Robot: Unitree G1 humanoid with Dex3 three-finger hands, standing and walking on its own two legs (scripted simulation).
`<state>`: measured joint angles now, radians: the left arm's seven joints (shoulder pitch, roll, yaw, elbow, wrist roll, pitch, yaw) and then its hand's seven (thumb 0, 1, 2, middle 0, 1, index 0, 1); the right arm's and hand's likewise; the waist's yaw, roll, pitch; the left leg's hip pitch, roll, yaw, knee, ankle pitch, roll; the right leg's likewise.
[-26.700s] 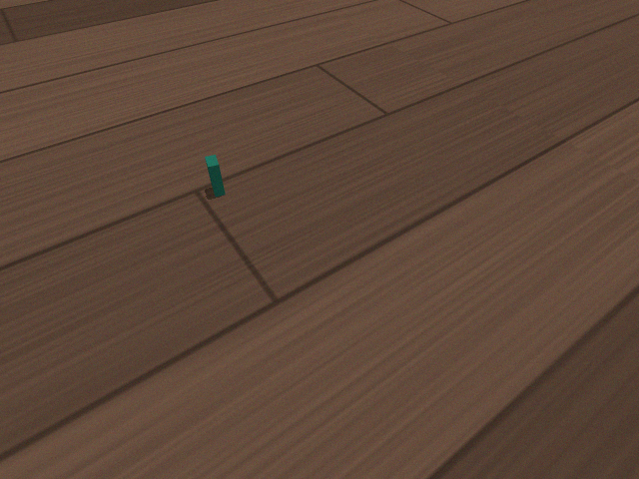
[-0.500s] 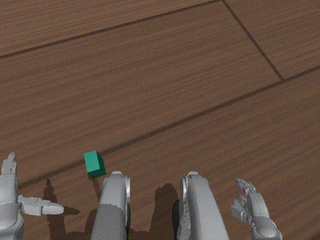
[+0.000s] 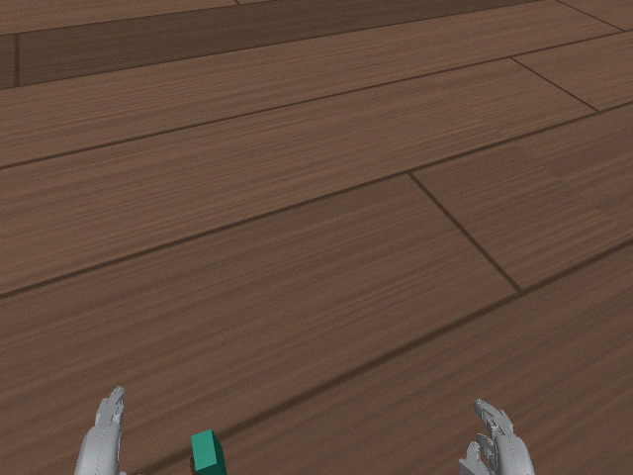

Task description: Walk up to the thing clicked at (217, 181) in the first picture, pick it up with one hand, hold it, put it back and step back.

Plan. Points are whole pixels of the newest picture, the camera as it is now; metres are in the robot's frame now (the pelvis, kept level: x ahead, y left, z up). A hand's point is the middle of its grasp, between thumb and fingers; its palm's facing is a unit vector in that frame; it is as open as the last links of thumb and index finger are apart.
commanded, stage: home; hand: left
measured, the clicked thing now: (210, 457) +0.30 +0.23 -0.62
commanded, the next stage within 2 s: stand in 1.84 s
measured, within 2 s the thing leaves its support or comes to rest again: neither
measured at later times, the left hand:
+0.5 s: hand (162, 468) +0.17 +0.17 -0.04, palm faces +0.10 -0.95 -0.30, open 17.2 cm
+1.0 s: hand out of the picture +0.16 +0.16 -0.04, palm faces +0.10 -0.95 -0.29, open 17.4 cm
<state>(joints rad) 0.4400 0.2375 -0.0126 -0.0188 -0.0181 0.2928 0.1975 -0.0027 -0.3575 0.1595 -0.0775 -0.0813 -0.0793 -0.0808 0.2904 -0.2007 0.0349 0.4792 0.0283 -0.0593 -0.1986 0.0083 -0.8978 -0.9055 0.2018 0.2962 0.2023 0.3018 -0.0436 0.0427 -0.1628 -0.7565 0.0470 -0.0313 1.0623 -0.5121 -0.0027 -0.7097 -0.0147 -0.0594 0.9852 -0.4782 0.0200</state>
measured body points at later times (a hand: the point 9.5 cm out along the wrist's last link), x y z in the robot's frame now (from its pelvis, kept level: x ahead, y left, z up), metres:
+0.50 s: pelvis +0.00 -0.01 +0.02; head +0.03 -0.01 +0.47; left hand +0.16 +0.22 -0.02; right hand +0.17 -0.25 -0.06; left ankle +0.01 +0.11 -0.67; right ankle +0.01 -0.14 -0.67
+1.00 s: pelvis -0.01 -0.02 +0.02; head +0.02 -0.02 +0.47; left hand +0.16 +0.21 -0.02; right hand +0.16 -0.26 -0.06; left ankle +0.01 +0.11 -0.67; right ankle +0.01 -0.14 -0.67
